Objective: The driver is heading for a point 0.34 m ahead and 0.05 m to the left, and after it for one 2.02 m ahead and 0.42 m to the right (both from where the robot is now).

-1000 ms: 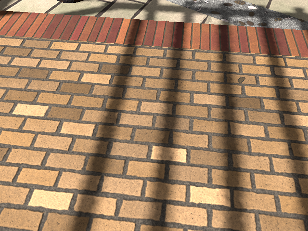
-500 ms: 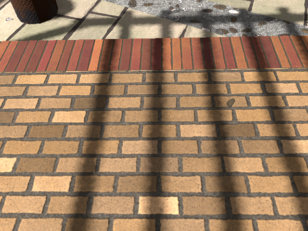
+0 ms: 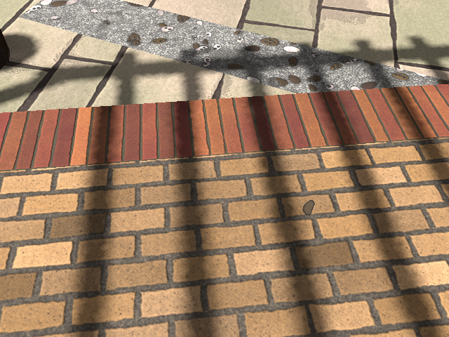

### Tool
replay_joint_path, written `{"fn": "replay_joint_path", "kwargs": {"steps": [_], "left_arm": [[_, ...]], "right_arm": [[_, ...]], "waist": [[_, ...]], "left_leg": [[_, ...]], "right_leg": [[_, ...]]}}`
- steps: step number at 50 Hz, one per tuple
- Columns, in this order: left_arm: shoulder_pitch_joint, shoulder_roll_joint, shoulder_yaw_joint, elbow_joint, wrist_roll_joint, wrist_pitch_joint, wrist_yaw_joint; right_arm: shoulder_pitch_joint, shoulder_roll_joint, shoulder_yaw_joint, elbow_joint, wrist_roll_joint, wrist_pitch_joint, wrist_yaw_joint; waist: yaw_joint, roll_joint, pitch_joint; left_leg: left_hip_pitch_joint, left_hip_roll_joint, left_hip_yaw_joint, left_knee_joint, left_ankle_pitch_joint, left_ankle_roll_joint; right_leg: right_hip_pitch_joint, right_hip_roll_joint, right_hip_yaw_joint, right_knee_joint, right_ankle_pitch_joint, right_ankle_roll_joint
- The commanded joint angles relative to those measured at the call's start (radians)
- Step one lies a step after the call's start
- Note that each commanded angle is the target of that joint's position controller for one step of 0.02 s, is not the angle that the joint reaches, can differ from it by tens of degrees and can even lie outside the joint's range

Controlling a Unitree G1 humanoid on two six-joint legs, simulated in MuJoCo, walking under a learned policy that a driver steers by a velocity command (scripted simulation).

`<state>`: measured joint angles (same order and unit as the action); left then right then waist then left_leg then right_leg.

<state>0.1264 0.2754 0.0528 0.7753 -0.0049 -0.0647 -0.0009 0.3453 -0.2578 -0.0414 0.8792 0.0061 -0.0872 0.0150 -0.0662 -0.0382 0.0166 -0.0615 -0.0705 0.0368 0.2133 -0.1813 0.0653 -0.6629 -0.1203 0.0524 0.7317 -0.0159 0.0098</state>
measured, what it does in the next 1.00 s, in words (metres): walks ahead, turning right: right foot, then left foot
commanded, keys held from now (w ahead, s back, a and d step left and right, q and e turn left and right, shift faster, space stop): w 0.08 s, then w+q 0.10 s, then w+e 0.74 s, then w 0.08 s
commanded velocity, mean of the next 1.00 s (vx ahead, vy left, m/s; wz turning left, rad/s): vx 0.50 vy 0.00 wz -0.29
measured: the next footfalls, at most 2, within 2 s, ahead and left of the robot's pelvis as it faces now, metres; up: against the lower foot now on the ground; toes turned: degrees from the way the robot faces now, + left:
right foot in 0.20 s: +0.29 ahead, -0.15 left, +0.00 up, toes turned +1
left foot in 0.66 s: +0.53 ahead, +0.08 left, +0.00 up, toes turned -10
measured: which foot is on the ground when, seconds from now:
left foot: down 0.00-0.20, up 0.22-0.64, down 0.66-1.00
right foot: up 0.00-0.18, down 0.20-0.66, up 0.68-1.00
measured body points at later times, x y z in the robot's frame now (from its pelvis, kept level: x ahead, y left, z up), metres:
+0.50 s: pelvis +0.27 -0.06 +0.00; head +0.29 -0.07 +0.45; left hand +0.29 +0.23 -0.12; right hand +0.45 -0.32 -0.10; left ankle +0.41 +0.11 -0.70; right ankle +0.25 -0.15 -0.75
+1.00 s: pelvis +0.51 -0.04 +0.00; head +0.54 -0.05 +0.45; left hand +0.76 +0.16 -0.10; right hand +0.44 -0.32 -0.13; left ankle +0.49 +0.09 -0.75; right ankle +0.59 -0.24 -0.69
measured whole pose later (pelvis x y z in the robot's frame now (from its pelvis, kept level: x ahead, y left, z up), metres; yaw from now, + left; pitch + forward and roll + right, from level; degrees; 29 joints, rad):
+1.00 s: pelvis +0.51 -0.04 +0.00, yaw -19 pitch +1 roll +2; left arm 0.17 0.30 0.08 0.71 -0.02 -0.02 -0.01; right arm 0.32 -0.28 -0.07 0.89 0.00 -0.09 0.00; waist -0.08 -0.04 0.03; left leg -0.04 0.00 0.17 0.24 -0.22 0.01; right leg -0.68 -0.10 0.06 0.84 -0.08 -0.01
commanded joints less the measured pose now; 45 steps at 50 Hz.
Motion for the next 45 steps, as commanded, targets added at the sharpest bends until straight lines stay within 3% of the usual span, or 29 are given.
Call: {"fn": "replay_joint_path", "kwargs": {"steps": [1, 4, 6, 8, 9, 10, 11, 12, 13, 14, 15, 17, 19, 21, 24, 27, 29, 31, 32, 33, 34, 35, 36, 37, 38, 39, 41, 45], "left_arm": [[-0.109, 0.037, 0.001, -0.082, -0.006, -0.020, -0.010], [-0.177, 0.047, 0.001, -0.112, -0.013, -0.028, -0.027], [-0.182, 0.066, 0.007, -0.125, -0.012, -0.037, -0.036], [-0.072, 0.105, 0.027, -0.099, -0.008, -0.045, -0.035], [0.077, 0.153, 0.051, -0.053, -0.004, -0.047, -0.027], [0.270, 0.224, 0.072, -0.014, 0.008, -0.043, -0.016], [0.328, 0.301, 0.088, 0.017, 0.010, -0.033, -0.018], [0.333, 0.198, 0.061, 0.016, -0.005, -0.030, -0.020], [0.248, 0.157, 0.045, 0.004, -0.010, -0.031, -0.019], [0.175, 0.139, 0.038, -0.012, -0.006, -0.028, -0.020], [0.124, 0.119, 0.032, -0.020, 0.000, -0.026, -0.023], [0.091, 0.098, 0.025, -0.026, 0.010, -0.026, -0.025], [0.101, 0.121, 0.034, -0.017, -0.002, -0.031, -0.019], [0.121, 0.153, 0.045, -0.006, -0.008, -0.030, -0.006], [0.165, 0.173, 0.053, 0.011, -0.013, -0.022, 0.007], [0.224, 0.180, 0.056, 0.031, -0.023, -0.013, 0.012], [0.239, 0.179, 0.057, 0.036, -0.026, -0.006, 0.016], [0.233, 0.180, 0.059, 0.032, -0.021, 0.003, 0.019], [0.230, 0.160, 0.053, 0.029, -0.018, 0.008, 0.020], [0.231, 0.118, 0.040, 0.020, -0.011, 0.009, 0.019], [0.240, 0.047, 0.016, -0.003, 0.006, 0.007, 0.017], [0.341, 0.015, 0.007, -0.043, -0.025, -0.008, 0.017], [0.315, 0.122, 0.030, -0.023, -0.037, -0.009, 0.020], [0.239, 0.159, 0.043, -0.035, -0.037, -0.003, 0.019], [0.218, 0.144, 0.044, -0.034, -0.030, 0.005, 0.021], [0.197, 0.131, 0.046, -0.041, -0.022, 0.011, 0.019], [0.188, 0.093, 0.044, -0.053, -0.026, 0.026, 0.009], [0.116, 0.062, 0.036, -0.101, -0.019, 0.039, 0.001]], "right_arm": [[0.018, -0.177, -0.040, -0.035, 0.009, -0.005, -0.010], [0.054, -0.181, -0.043, -0.008, 0.013, 0.011, -0.013], [0.059, -0.188, -0.048, 0.003, 0.018, 0.022, -0.018], [0.024, -0.208, -0.053, -0.003, 0.020, 0.031, -0.023], [0.012, -0.190, -0.045, -0.010, 0.015, 0.033, -0.024], [-0.002, -0.144, -0.025, -0.040, -0.008, 0.031, -0.026], [0.136, -0.025, 0.008, -0.056, -0.004, 0.008, -0.019], [0.092, -0.117, -0.010, -0.040, 0.015, -0.011, -0.013], [0.001, -0.169, -0.025, -0.071, 0.032, -0.025, -0.006], [-0.060, -0.162, -0.022, -0.086, 0.025, -0.031, -0.009], [-0.091, -0.156, -0.027, -0.093, 0.006, -0.033, -0.012], [-0.068, -0.128, -0.027, -0.095, -0.005, -0.021, -0.011], [-0.077, -0.102, -0.022, -0.103, -0.011, -0.007, -0.013], [-0.157, -0.091, -0.014, -0.131, -0.017, -0.002, -0.017], [-0.271, -0.082, -0.007, -0.157, -0.011, -0.008, -0.010], [-0.355, -0.096, -0.008, -0.183, 0.002, -0.016, -0.002], [-0.374, -0.120, -0.016, -0.195, 0.006, -0.023, 0.001], [-0.339, -0.144, -0.027, -0.190, 0.008, -0.031, 0.003], [-0.278, -0.155, -0.035, -0.172, 0.006, -0.034, 0.000], [-0.177, -0.185, -0.050, -0.151, -0.003, -0.038, -0.006], [-0.022, -0.248, -0.067, -0.134, -0.014, -0.037, -0.013], [0.027, -0.311, -0.085, -0.107, -0.015, -0.018, -0.007], [-0.006, -0.214, -0.063, -0.126, -0.007, -0.018, -0.002], [-0.048, -0.162, -0.049, -0.133, -0.004, -0.018, -0.003], [-0.105, -0.139, -0.041, -0.138, -0.011, -0.019, -0.001], [-0.142, -0.113, -0.035, -0.133, -0.015, -0.017, -0.001], [-0.165, -0.104, -0.036, -0.122, -0.019, -0.022, -0.004], [-0.135, -0.146, -0.055, -0.091, -0.017, -0.029, -0.013]], "waist": [[-0.013, 0.099, 0.031], [-0.023, 0.103, 0.052], [-0.002, 0.110, 0.051], [0.074, 0.127, -0.008], [0.144, 0.110, -0.108], [0.215, 0.023, -0.273], [0.142, -0.252, -0.395], [0.181, -0.191, -0.379], [0.168, -0.140, -0.222], [0.143, -0.063, -0.139], [0.116, -0.024, -0.076], [0.062, -0.041, -0.061], [0.047, -0.039, -0.045], [0.060, -0.031, -0.014], [0.095, -0.029, 0.009], [0.124, -0.032, 0.009], [0.119, -0.039, 0.005], [0.090, -0.058, -0.008], [0.058, -0.060, -0.029], [0.012, -0.043, -0.091], [-0.042, 0.104, -0.228], [0.012, 0.425, -0.300], [-0.005, 0.283, -0.211], [-0.011, 0.202, -0.116], [0.016, 0.142, -0.074], [0.034, 0.143, -0.034], [0.055, 0.175, -0.010], [0.049, 0.117, 0.006]], "left_leg": [[-0.032, 0.250, -0.114, -0.084, 0.225, 0.134], [0.063, 0.298, -0.131, -0.045, 0.249, 0.131], [0.107, 0.324, -0.166, 0.006, 0.303, 0.117], [0.101, 0.309, -0.167, 0.124, 0.487, 0.095], [0.037, 0.253, -0.135, 0.287, 0.544, 0.067], [-0.135, 0.188, -0.071, 0.579, 0.329, 0.027], [-0.532, 0.011, -0.050, 0.918, -0.289, -0.039], [-0.655, 0.039, -0.169, 1.045, -0.419, -0.035], [-0.727, 0.092, -0.146, 1.067, -0.340, -0.024], [-0.709, 0.139, -0.111, 1.031, -0.247, -0.024], [-0.671, 0.165, -0.101, 0.967, -0.189, -0.032], [-0.566, 0.189, -0.108, 0.886, -0.137, -0.046], [-0.537, 0.188, -0.093, 0.786, -0.114, -0.071], [-0.533, 0.177, -0.086, 0.644, -0.013, -0.092], [-0.470, 0.139, -0.083, 0.441, 0.171, -0.105], [-0.416, 0.110, -0.094, 0.346, 0.233, -0.113], [-0.384, 0.107, -0.114, 0.294, 0.204, -0.101], [-0.312, 0.102, -0.108, 0.263, 0.137, -0.082], [-0.224, 0.102, -0.095, 0.234, 0.111, -0.064], [-0.064, 0.141, -0.117, 0.224, 0.085, -0.032], [0.175, 0.326, -0.290, 0.228, 0.041, 0.025], [0.385, 0.512, -0.721, 0.103, -0.232, 0.154], [0.314, 0.487, -0.745, 0.060, -0.389, 0.137], [0.215, 0.452, -0.591, 0.055, -0.333, 0.104], [0.116, 0.407, -0.474, 0.038, -0.204, 0.088], [0.048, 0.377, -0.391, 0.017, -0.108, 0.088], [-0.034, 0.339, -0.255, -0.032, 0.009, 0.085], [-0.021, 0.351, -0.118, -0.072, 0.177, 0.118]], "right_leg": [[0.048, 0.033, -0.040, -0.127, 0.110, 0.003], [0.022, 0.048, -0.036, -0.191, 0.066, -0.019], [0.051, 0.058, -0.025, -0.232, -0.004, -0.041], [0.231, 0.098, -0.052, -0.276, -0.049, -0.068], [0.458, 0.100, -0.058, -0.282, -0.022, -0.097], [0.751, -0.058, 0.096, -0.227, 0.009, -0.159], [1.081, -0.269, 0.551, -0.314, -0.173, -0.324], [1.066, -0.255, 0.664, -0.404, -0.322, -0.326], [0.946, -0.215, 0.529, -0.428, -0.321, -0.287], [0.808, -0.173, 0.428, -0.448, -0.237, -0.269], [0.680, -0.141, 0.363, -0.477, -0.135, -0.265], [0.554, -0.101, 0.301, -0.526, -0.032, -0.267], [0.487, -0.086, 0.249, -0.562, -0.003, -0.283], [0.440, -0.066, 0.208, -0.585, -0.022, -0.277], [0.401, -0.029, 0.162, -0.580, -0.055, -0.240], [0.419, -0.039, 0.190, -0.541, -0.098, -0.224], [0.456, -0.057, 0.237, -0.493, -0.146, -0.207], [0.476, -0.061, 0.277, -0.425, -0.160, -0.187], [0.463, -0.035, 0.276, -0.367, -0.156, -0.169], [0.410, 0.022, 0.248, -0.237, -0.155, -0.139], [0.279, 0.104, 0.146, 0.074, -0.325, -0.096], [-0.046, 0.192, 0.043, 0.354, -0.602, -0.060], [-0.137, 0.120, 0.106, 0.488, -0.551, -0.053], [-0.157, 0.090, 0.099, 0.515, -0.460, -0.053], [-0.112, 0.056, 0.083, 0.502, -0.386, -0.045], [-0.093, 0.031, 0.082, 0.464, -0.335, -0.040], [-0.033, -0.002, 0.059, 0.424, -0.278, -0.030], [-0.076, -0.012, 0.050, 0.298, -0.163, -0.006]]}}
Over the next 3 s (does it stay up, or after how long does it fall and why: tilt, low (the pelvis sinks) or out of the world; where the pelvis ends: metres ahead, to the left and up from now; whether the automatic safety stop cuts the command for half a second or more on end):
stays up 1.69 -0.22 -0.14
